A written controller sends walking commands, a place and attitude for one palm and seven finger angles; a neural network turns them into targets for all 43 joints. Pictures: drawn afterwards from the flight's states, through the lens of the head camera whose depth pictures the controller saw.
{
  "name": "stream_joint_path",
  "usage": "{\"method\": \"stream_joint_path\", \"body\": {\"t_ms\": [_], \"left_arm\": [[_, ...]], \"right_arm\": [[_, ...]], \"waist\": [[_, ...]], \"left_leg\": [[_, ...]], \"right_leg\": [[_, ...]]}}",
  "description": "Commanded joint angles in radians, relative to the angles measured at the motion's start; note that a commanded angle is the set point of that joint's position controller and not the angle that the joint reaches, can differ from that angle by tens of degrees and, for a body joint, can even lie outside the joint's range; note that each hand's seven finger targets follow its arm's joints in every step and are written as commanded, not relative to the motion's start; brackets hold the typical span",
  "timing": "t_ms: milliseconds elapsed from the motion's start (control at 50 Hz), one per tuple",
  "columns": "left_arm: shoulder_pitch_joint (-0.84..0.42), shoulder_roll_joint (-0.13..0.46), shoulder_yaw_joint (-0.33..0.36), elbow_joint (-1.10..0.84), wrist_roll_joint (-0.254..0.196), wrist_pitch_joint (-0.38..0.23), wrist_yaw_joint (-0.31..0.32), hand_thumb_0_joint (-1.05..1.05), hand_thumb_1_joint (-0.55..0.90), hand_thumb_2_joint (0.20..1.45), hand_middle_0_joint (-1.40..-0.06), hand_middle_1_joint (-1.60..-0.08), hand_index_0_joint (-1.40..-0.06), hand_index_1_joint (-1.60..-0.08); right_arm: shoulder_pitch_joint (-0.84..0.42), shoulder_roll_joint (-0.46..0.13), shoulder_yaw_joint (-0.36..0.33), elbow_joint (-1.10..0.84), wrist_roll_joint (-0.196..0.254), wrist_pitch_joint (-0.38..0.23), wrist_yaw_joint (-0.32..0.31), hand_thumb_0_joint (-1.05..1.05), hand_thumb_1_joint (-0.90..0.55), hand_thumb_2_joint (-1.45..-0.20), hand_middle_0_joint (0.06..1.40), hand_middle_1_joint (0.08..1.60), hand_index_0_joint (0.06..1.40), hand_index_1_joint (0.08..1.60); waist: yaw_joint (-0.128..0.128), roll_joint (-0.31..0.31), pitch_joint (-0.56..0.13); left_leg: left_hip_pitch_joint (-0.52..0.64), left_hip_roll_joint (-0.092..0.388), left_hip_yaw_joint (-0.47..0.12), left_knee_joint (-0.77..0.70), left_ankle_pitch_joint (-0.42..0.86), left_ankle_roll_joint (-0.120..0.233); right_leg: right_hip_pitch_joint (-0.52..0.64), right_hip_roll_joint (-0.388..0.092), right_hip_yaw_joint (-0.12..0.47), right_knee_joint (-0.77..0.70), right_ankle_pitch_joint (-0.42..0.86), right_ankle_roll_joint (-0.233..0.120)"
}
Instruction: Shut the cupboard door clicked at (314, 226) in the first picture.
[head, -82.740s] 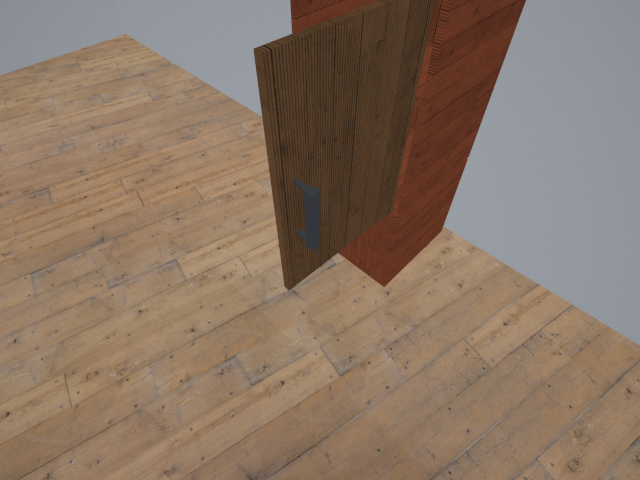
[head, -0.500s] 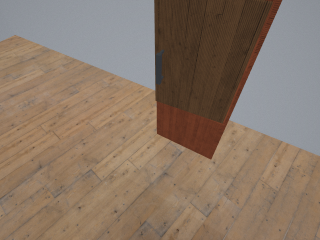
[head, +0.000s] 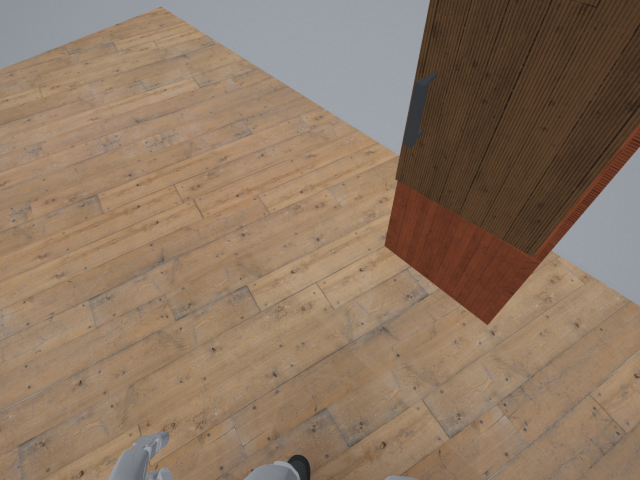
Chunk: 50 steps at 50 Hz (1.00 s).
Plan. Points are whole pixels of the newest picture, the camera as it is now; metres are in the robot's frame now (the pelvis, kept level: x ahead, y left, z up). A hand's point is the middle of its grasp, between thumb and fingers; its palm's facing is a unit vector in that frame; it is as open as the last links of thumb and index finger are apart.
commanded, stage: walk to a spot facing it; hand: left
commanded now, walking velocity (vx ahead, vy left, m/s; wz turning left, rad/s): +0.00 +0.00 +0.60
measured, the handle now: (420, 111) +0.84 -0.20 -0.08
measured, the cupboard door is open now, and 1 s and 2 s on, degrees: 5 5 5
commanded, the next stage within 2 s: turn to face it in 1.70 s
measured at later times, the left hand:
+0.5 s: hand out of the picture -0.05 +0.19 -0.18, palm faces +0.39 -0.88 -0.28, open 7.4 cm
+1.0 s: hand out of the picture -0.04 +0.15 -0.16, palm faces +0.62 -0.74 -0.25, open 7.3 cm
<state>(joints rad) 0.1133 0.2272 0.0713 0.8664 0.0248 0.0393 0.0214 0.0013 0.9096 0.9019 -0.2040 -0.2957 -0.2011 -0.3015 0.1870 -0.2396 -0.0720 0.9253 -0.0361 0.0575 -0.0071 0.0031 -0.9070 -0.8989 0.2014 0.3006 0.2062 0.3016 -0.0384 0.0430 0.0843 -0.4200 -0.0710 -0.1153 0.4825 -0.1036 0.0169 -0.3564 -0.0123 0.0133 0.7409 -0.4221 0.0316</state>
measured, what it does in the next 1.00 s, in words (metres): steps on the spot, turning left: right foot, then left foot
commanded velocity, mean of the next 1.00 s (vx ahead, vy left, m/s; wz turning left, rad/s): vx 0.02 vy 0.00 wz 0.60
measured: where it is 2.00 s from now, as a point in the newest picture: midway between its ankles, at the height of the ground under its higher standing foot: (290, 479)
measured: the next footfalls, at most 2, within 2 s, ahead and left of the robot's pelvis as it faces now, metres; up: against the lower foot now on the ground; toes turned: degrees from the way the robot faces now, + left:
right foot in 0.04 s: +0.02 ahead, -0.13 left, +0.00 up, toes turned +2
left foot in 0.42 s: +0.01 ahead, +0.12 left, +0.00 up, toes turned +24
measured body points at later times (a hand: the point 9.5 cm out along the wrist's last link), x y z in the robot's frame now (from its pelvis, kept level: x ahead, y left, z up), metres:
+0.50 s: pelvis +0.01 -0.02 -0.01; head +0.06 +0.01 +0.43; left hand -0.07 +0.24 -0.16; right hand +0.22 -0.21 -0.15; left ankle -0.03 +0.10 -0.73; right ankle -0.01 -0.15 -0.69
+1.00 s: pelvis +0.02 -0.05 +0.00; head +0.07 -0.02 +0.45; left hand -0.07 +0.19 -0.14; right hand +0.25 -0.21 -0.15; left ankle -0.07 +0.04 -0.69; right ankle +0.10 -0.15 -0.73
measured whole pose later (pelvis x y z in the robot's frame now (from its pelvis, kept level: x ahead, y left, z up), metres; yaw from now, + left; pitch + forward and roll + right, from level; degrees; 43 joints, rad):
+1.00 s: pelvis +0.02 -0.05 +0.00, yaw +40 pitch +0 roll +2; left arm 0.21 0.18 0.05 0.84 0.04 0.02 0.02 0.00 0.90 0.90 -0.21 -0.30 -0.21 -0.30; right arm 0.17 -0.23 -0.08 0.90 -0.02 0.08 0.03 0.01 -0.91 -0.90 0.20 0.30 0.20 0.30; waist -0.02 -0.02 0.11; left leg -0.39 0.02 0.06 0.87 -0.48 -0.04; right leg -0.27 -0.17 -0.22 0.59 -0.31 0.02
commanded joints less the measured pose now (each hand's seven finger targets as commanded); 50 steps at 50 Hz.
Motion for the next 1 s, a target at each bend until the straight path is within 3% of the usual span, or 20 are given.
{"method": "stream_joint_path", "body": {"t_ms": [0,20,40,60,140,260,340,380,400,420,440,480,660,680,700,720,740,800,920,980], "left_arm": [[0.258,0.184,0.054,-0.017,0.011,-0.017,0.012,0.000,0.900,0.900,-0.200,-0.300,-0.200,-0.300],[0.181,0.252,0.059,-0.048,0.022,-0.019,0.017,0.000,0.900,0.900,-0.200,-0.300,-0.200,-0.300],[0.072,0.225,0.044,-0.076,0.008,-0.019,0.025,0.000,0.900,0.900,-0.200,-0.300,-0.200,-0.300],[0.006,0.169,0.035,-0.090,0.008,-0.028,0.027,0.000,0.900,0.900,-0.200,-0.300,-0.200,-0.300],[0.083,0.140,0.028,-0.065,0.004,-0.047,0.025,0.000,0.900,0.900,-0.200,-0.300,-0.200,-0.300],[0.229,0.185,0.046,-0.025,0.008,-0.041,0.021,0.000,0.900,0.900,-0.200,-0.300,-0.200,-0.300],[0.217,0.195,0.054,-0.022,0.009,-0.039,0.014,0.000,0.900,0.900,-0.200,-0.300,-0.200,-0.300],[0.205,0.182,0.050,-0.036,-0.004,-0.037,0.009,0.000,0.900,0.900,-0.200,-0.300,-0.200,-0.300],[0.192,0.112,0.032,-0.077,-0.012,-0.034,0.001,0.000,0.900,0.900,-0.200,-0.300,-0.200,-0.300],[0.104,0.095,0.013,-0.117,-0.006,-0.024,0.007,0.000,0.900,0.900,-0.200,-0.300,-0.200,-0.300],[0.068,0.116,0.018,-0.133,-0.002,-0.019,0.010,0.000,0.900,0.900,-0.200,-0.300,-0.200,-0.300],[0.055,0.112,0.028,-0.100,-0.004,-0.009,0.008,0.000,0.900,0.900,-0.200,-0.300,-0.200,-0.300],[0.242,0.096,0.035,-0.048,-0.003,-0.019,-0.012,0.000,0.900,0.900,-0.200,-0.300,-0.200,-0.300],[0.285,0.132,0.044,-0.042,0.005,-0.029,-0.008,0.000,0.900,0.900,-0.200,-0.300,-0.200,-0.300],[0.284,0.225,0.057,-0.055,0.021,-0.043,0.002,0.000,0.900,0.900,-0.200,-0.300,-0.200,-0.300],[0.243,0.257,0.055,-0.073,0.014,-0.039,0.005,0.000,0.900,0.900,-0.200,-0.300,-0.200,-0.300],[0.186,0.235,0.048,-0.096,0.011,-0.035,0.009,0.000,0.900,0.900,-0.200,-0.300,-0.200,-0.300],[0.057,0.148,0.032,-0.119,0.010,-0.036,0.016,0.000,0.900,0.900,-0.200,-0.300,-0.200,-0.300],[0.184,0.184,0.050,-0.073,0.014,-0.039,0.017,0.000,0.900,0.900,-0.200,-0.300,-0.200,-0.300],[0.199,0.198,0.060,-0.054,0.011,-0.038,0.010,0.000,0.900,0.900,-0.200,-0.300,-0.200,-0.300]], "right_arm": [[-0.038,-0.105,-0.043,-0.100,0.019,-0.001,0.004,0.000,-0.900,-0.900,0.200,0.300,0.200,0.300],[-0.037,-0.063,-0.045,-0.114,0.019,-0.008,0.005,0.000,-0.900,-0.900,0.200,0.300,0.200,0.300],[-0.031,-0.130,-0.055,-0.108,0.006,-0.007,0.012,0.000,-0.900,-0.900,0.200,0.300,0.200,0.300],[0.000,-0.106,-0.051,-0.100,0.002,-0.003,0.019,0.000,-0.900,-0.900,0.200,0.300,0.200,0.300],[-0.031,-0.068,-0.027,-0.107,0.015,-0.002,0.034,0.000,-0.900,-0.900,0.200,0.300,0.200,0.300],[-0.142,-0.043,-0.002,-0.135,0.018,-0.003,0.037,0.000,-0.900,-0.900,0.200,0.300,0.200,0.300],[-0.091,-0.062,-0.004,-0.129,0.019,-0.013,0.034,0.000,-0.900,-0.900,0.200,0.300,0.200,0.300],[0.039,-0.131,-0.022,-0.091,0.011,-0.027,0.031,0.000,-0.900,-0.900,0.200,0.300,0.200,0.300],[0.111,-0.246,-0.052,-0.078,0.006,-0.035,0.022,0.000,-0.900,-0.900,0.200,0.300,0.200,0.300],[0.169,-0.276,-0.057,-0.053,0.018,-0.027,0.012,0.000,-0.900,-0.900,0.200,0.300,0.200,0.300],[0.149,-0.256,-0.047,-0.052,0.013,-0.022,0.009,0.000,-0.900,-0.900,0.200,0.300,0.200,0.300],[0.038,-0.209,-0.034,-0.084,0.006,-0.029,-0.010,0.000,-0.900,-0.900,0.200,0.300,0.200,0.300],[-0.130,-0.191,-0.037,-0.140,0.008,-0.014,-0.001,0.000,-0.900,-0.900,0.200,0.300,0.200,0.300],[-0.135,-0.154,-0.035,-0.150,0.016,-0.014,0.003,0.000,-0.900,-0.900,0.200,0.300,0.200,0.300],[-0.096,-0.079,-0.028,-0.163,0.025,-0.014,0.008,0.000,-0.900,-0.900,0.200,0.300,0.200,0.300],[-0.105,-0.095,-0.034,-0.168,0.017,-0.012,0.012,0.000,-0.900,-0.900,0.200,0.300,0.200,0.300],[-0.089,-0.106,-0.039,-0.168,0.013,-0.004,0.021,0.000,-0.900,-0.900,0.200,0.300,0.200,0.300],[-0.051,-0.094,-0.036,-0.122,0.009,0.002,0.033,0.000,-0.900,-0.900,0.200,0.300,0.200,0.300],[-0.097,-0.027,-0.005,-0.127,0.021,-0.010,0.041,0.000,-0.900,-0.900,0.200,0.300,0.200,0.300],[-0.052,-0.033,-0.001,-0.121,0.022,-0.022,0.037,0.000,-0.900,-0.900,0.200,0.300,0.200,0.300]], "waist": [[0.097,-0.121,-0.139],[0.092,-0.339,-0.079],[0.043,-0.213,-0.045],[0.000,-0.158,-0.031],[0.017,-0.212,-0.070],[0.089,-0.263,-0.087],[0.061,-0.272,-0.115],[-0.014,-0.119,-0.199],[-0.052,0.199,-0.251],[-0.077,0.211,-0.242],[-0.062,0.074,-0.173],[-0.032,0.181,-0.119],[0.087,0.092,-0.096],[0.112,-0.018,-0.098],[0.112,-0.313,-0.101],[0.110,-0.374,-0.091],[0.075,-0.250,-0.065],[0.012,-0.269,-0.051],[0.082,-0.251,-0.126],[0.075,-0.254,-0.158]], "left_leg": [[-0.196,0.020,-0.120,0.094,-0.368,-0.016],[-0.287,-0.074,0.047,0.473,-0.432,-0.071],[-0.208,0.011,-0.004,0.653,-0.436,-0.051],[-0.205,0.032,0.004,0.712,-0.380,-0.045],[-0.211,0.062,0.106,0.644,-0.315,-0.073],[-0.106,0.068,0.200,0.368,-0.338,-0.060],[0.054,0.057,0.232,0.155,-0.272,-0.034],[0.366,0.120,0.148,-0.031,0.090,0.007],[0.571,0.401,-0.217,-0.030,0.518,0.151],[0.548,0.489,-0.276,-0.049,0.741,0.244],[0.448,0.475,-0.197,-0.059,0.543,0.242],[0.322,0.375,-0.175,-0.077,0.402,0.197],[-0.019,0.211,-0.126,-0.025,-0.097,0.089],[-0.106,0.133,-0.075,0.090,-0.206,0.045],[-0.224,-0.001,0.055,0.362,-0.416,-0.029],[-0.195,0.002,0.051,0.640,-0.524,-0.034],[-0.155,0.040,0.010,0.751,-0.472,-0.026],[-0.148,0.095,0.063,0.818,-0.345,-0.048],[-0.050,0.075,0.193,0.371,-0.387,-0.060],[0.029,0.071,0.223,0.196,-0.339,-0.041]], "right_leg": [[0.343,-0.166,0.165,-0.477,-0.051,-0.081],[0.228,-0.450,0.469,-0.592,-0.129,-0.203],[0.067,-0.472,0.369,-0.563,-0.037,-0.218],[0.064,-0.399,0.265,-0.511,0.088,-0.207],[0.284,-0.288,0.003,-0.314,0.733,-0.159],[0.379,-0.314,-0.069,-0.257,0.861,-0.141],[0.329,-0.332,-0.112,-0.170,0.849,-0.113],[0.140,-0.282,-0.190,0.076,0.681,-0.035],[-0.169,-0.132,-0.212,0.301,0.001,0.040],[-0.246,-0.104,-0.100,0.407,-0.256,0.034],[-0.225,-0.128,-0.056,0.417,-0.215,0.025],[-0.214,-0.125,-0.022,0.408,-0.126,0.033],[0.184,-0.006,-0.107,-0.127,0.142,0.031],[0.272,-0.071,-0.042,-0.263,0.152,0.018],[0.298,-0.336,0.277,-0.450,0.061,-0.069],[0.170,-0.477,0.403,-0.513,0.079,-0.163],[0.069,-0.468,0.326,-0.520,0.003,-0.185],[0.067,-0.345,0.082,-0.429,0.193,-0.151],[0.301,-0.344,-0.088,-0.289,0.627,-0.140],[0.325,-0.367,-0.104,-0.248,0.568,-0.119]]}}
